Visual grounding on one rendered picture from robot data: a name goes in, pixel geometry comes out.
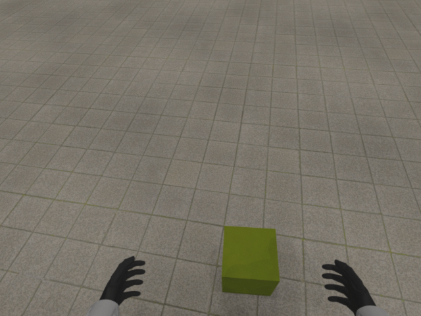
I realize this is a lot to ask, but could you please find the carton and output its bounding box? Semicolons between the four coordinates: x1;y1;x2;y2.
222;226;280;296

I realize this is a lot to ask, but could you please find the robot left hand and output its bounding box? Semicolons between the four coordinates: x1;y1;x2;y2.
100;256;145;306

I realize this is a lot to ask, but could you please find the left robot forearm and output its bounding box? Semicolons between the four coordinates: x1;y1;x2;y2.
85;300;120;316

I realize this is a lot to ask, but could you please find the robot right hand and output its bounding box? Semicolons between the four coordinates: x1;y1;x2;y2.
322;260;376;316

